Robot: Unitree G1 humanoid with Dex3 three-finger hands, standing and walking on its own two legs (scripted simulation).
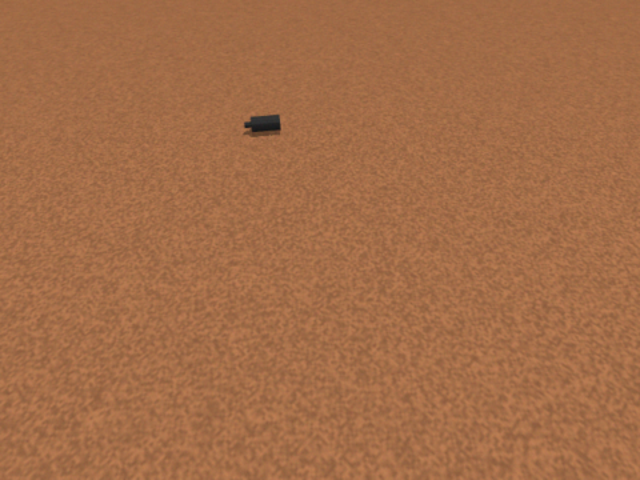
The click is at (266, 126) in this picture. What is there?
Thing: lying bottle
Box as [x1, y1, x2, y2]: [244, 115, 280, 131]
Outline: 280,129 278,115 250,117 250,122 244,122 245,127 251,127 252,131
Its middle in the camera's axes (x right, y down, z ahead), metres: -0.30 -0.68 +2.23
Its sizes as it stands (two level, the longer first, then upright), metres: 0.199 0.083 0.083
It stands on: the floor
